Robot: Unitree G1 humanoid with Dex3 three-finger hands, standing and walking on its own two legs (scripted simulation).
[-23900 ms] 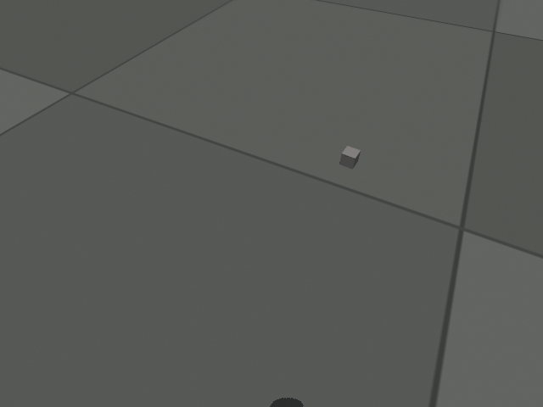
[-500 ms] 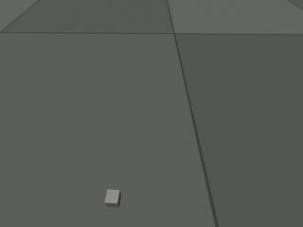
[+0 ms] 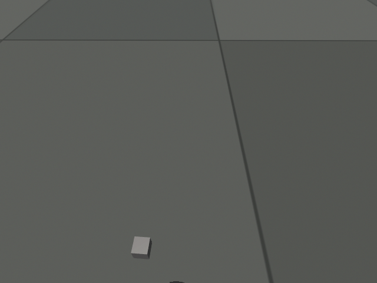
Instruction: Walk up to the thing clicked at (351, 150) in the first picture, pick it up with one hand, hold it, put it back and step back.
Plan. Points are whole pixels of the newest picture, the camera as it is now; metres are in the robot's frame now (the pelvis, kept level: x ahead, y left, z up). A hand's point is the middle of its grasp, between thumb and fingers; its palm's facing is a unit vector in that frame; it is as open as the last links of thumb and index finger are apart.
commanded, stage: stand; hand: left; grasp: from above
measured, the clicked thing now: (141, 247) +0.44 +0.24 -0.74
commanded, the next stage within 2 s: rise first in 0.46 s
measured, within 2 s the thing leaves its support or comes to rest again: neither
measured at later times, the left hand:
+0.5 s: hand out of the picture +0.08 +0.25 -0.16, palm faces -0.03 -0.94 -0.34, open 7.3 cm
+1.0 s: hand out of the picture +0.16 +0.26 -0.19, palm faces -0.07 -0.92 -0.39, open 12.4 cm
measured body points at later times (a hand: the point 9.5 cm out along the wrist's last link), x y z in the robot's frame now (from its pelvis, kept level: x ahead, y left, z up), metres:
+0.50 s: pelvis +0.01 +0.00 +0.00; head +0.01 +0.00 +0.45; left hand +0.08 +0.30 -0.13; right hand +0.08 -0.31 -0.13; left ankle +0.02 +0.13 -0.75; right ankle +0.00 -0.13 -0.75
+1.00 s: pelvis +0.01 +0.00 -0.04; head +0.06 +0.01 +0.40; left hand +0.16 +0.30 -0.16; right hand +0.12 -0.26 -0.15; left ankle +0.02 +0.13 -0.75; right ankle +0.00 -0.13 -0.75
